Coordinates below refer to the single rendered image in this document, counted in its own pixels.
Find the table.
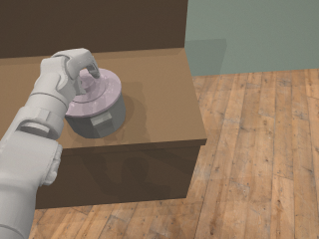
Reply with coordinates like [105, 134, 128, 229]
[0, 0, 207, 210]

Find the robot left hand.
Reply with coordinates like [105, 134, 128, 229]
[53, 48, 101, 96]

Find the lid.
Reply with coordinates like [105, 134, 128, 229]
[65, 68, 122, 119]

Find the left robot upper arm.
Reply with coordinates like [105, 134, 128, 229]
[0, 130, 63, 239]

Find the knob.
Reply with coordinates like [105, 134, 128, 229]
[79, 76, 96, 93]

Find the pot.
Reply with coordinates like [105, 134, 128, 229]
[65, 92, 126, 138]

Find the left robot forearm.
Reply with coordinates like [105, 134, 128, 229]
[0, 53, 80, 158]

